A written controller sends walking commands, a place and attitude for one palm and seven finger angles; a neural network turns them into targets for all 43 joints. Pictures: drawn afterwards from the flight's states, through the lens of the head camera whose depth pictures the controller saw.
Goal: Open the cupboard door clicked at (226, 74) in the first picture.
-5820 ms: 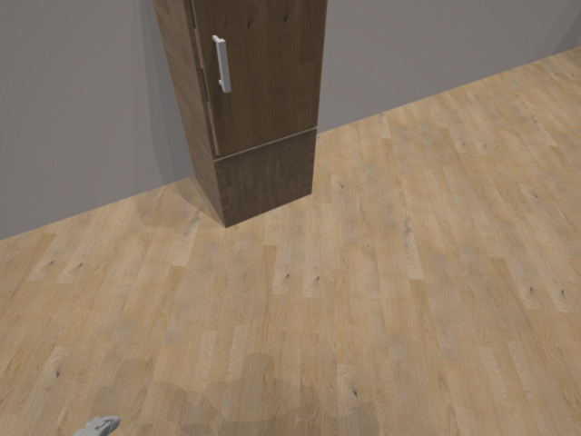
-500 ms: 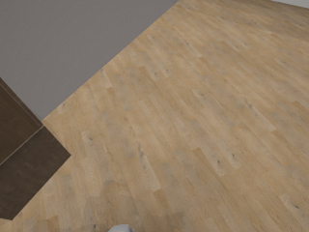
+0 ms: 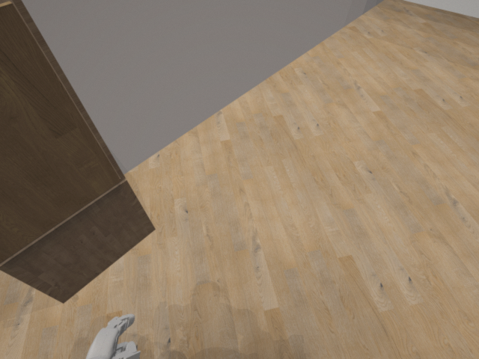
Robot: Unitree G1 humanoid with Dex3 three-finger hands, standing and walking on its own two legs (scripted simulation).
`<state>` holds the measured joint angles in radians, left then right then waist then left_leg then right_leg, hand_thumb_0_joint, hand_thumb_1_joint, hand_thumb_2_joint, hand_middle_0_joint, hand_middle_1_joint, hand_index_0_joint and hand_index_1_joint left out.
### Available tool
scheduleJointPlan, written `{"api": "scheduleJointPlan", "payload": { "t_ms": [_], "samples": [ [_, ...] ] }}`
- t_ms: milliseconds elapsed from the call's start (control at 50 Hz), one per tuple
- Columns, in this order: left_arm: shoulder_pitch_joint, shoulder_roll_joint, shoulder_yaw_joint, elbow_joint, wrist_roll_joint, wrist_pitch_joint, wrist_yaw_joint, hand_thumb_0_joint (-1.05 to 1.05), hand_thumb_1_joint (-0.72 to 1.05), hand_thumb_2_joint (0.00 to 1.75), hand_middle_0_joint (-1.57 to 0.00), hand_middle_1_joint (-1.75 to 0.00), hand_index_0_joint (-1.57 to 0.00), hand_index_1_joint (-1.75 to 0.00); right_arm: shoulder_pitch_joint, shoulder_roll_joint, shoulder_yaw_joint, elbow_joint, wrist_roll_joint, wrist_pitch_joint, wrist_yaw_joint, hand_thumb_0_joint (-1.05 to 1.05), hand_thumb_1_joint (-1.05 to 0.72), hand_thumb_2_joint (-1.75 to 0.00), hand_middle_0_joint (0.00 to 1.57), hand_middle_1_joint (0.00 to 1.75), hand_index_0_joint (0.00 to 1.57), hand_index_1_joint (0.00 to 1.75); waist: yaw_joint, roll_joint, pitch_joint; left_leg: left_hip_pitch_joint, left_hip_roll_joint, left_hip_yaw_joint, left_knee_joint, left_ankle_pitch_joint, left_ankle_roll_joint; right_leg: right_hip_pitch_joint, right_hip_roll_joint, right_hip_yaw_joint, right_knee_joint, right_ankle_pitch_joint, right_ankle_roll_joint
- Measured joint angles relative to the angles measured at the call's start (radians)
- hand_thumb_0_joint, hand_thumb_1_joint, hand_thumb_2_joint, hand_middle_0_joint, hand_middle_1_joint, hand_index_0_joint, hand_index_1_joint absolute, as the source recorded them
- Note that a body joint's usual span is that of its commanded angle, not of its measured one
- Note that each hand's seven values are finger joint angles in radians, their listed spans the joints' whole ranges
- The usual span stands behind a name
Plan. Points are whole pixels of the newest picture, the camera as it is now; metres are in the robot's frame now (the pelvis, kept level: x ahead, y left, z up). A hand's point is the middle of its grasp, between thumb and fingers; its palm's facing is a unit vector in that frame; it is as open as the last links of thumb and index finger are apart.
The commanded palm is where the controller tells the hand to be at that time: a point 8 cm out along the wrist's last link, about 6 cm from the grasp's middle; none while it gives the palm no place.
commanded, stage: turn to face it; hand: left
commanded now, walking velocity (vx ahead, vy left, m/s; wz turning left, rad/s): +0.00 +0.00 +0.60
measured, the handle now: out of the picture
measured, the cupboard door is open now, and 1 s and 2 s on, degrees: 0 0 0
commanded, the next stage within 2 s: take the last steps up to it in 1.20 s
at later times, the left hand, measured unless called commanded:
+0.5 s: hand out of the picture -0.07 +0.23 -0.18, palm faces +0.37 -0.89 -0.25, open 7.4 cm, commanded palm none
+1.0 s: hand out of the picture -0.02 +0.25 -0.13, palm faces +0.54 -0.79 -0.28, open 7.4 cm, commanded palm none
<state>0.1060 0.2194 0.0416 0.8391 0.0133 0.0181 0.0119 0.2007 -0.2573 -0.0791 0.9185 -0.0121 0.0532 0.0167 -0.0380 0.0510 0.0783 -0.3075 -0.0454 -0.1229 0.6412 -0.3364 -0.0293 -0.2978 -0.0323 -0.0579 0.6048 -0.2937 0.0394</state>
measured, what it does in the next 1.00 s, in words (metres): steps on the spot, turning left: left foot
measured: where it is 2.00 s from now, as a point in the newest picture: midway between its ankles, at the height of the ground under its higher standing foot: outside the picture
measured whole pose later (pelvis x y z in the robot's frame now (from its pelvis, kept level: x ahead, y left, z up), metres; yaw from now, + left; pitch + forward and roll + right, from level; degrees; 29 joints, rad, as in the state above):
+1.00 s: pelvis -0.03 +0.00 +0.01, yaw +35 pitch +0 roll +1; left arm 0.10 0.22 0.04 0.87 0.01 0.04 0.02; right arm 0.25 -0.22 -0.06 0.94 -0.02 0.05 0.01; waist -0.05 0.03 0.06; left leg -0.30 -0.09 -0.13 0.50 -0.20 0.02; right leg -0.30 -0.02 -0.01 0.66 -0.37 0.08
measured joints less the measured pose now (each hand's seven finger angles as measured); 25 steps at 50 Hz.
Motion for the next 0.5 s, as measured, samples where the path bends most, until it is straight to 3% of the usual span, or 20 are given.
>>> {"api": "scheduleJointPlan", "payload": {
  "t_ms": [60, 120, 180, 360, 460, 500],
  "samples": [
    [0.021, -0.023, -0.02, -0.004, 0.005, -0.01, 0.003, 0.01, 0.9, 0.9, -0.2, -0.3, -0.2, -0.3, 0.012, -0.014, -0.014, 0.011, -0.001, 0.017, 0.001, 0.0, -0.91, -0.9, 0.2, 0.3, 0.2, 0.3, -0.007, 0.01, -0.004, -0.103, -0.015, 0.041, 0.306, -0.14, -0.01, 0.026, -0.029, -0.046, -0.005, -0.012, -0.065],
    [0.05, -0.037, -0.025, 0.003, 0.006, -0.005, 0.006, 0.01, 0.9, 0.9, -0.2, -0.3, -0.2, -0.3, 0.019, -0.024, -0.021, 0.023, -0.005, 0.026, 0.014, 0.0, -0.91, -0.9, 0.2, 0.3, 0.19, 0.3, -0.004, 0.005, -0.011, -0.166, 0.013, 0.09, 0.511, -0.076, -0.026, 0.069, -0.052, -0.08, -0.061, 0.007, -0.071],
    [0.075, -0.043, -0.026, 0.016, 0.006, -0.003, 0.008, 0.01, 0.9, 0.9, -0.2, -0.3, -0.2, -0.3, 0.024, -0.026, -0.021, 0.028, -0.007, 0.032, 0.021, 0.0, -0.91, -0.9, 0.2, 0.3, 0.19, 0.3, -0.004, -0.001, -0.011, -0.186, 0.05, 0.108, 0.565, -0.015, -0.042, 0.095, -0.067, -0.12, -0.097, 0.024, -0.071],
    [0.132, -0.024, -0.015, 0.059, 0.017, 0.004, 0.007, 0.01, 0.9, 0.9, -0.2, -0.3, -0.2, -0.3, -0.017, -0.014, -0.008, 0.039, -0.002, 0.045, 0.025, 0.0, -0.91, -0.9, 0.2, 0.3, 0.19, 0.3, 0.035, -0.038, 0.013, -0.103, 0.103, 0.171, 0.313, -0.066, -0.051, 0.097, -0.115, -0.228, -0.091, 0.021, -0.059],
    [0.155, 0.017, 0.006, 0.084, 0.018, 0.015, 0.004, 0.01, 0.9, 0.9, -0.2, -0.3, -0.2, -0.3, -0.054, 0.002, 0.008, 0.011, 0.002, 0.018, 0.023, 0.0, -0.91, -0.9, 0.2, 0.3, 0.19, 0.3, 0.059, -0.073, 0.016, -0.001, 0.092, 0.228, 0.063, -0.043, -0.026, 0.057, -0.158, -0.283, -0.009, -0.014, -0.028],
    [0.166, 0.037, 0.017, 0.091, 0.01, 0.027, 0.001, 0.01, 0.9, 0.9, -0.2, -0.3, -0.2, -0.3, -0.062, 0.005, 0.01, -0.005, 0.001, -0.003, 0.023, 0.0, -0.91, -0.9, 0.2, 0.3, 0.19, 0.3, 0.061, -0.089, 0.007, 0.027, 0.076, 0.23, -0.022, 0.005, 0.012, 0.009, -0.179, -0.27, 0.093, -0.08, 0.001]
  ]
}}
